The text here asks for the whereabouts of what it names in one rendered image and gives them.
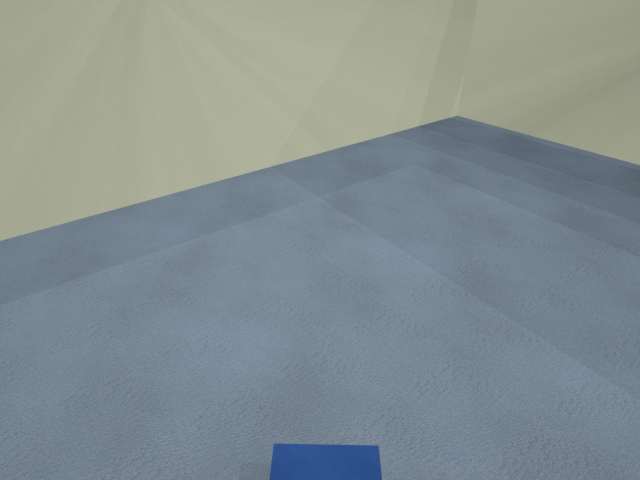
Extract carton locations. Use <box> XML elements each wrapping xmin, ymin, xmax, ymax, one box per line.
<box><xmin>269</xmin><ymin>444</ymin><xmax>382</xmax><ymax>480</ymax></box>

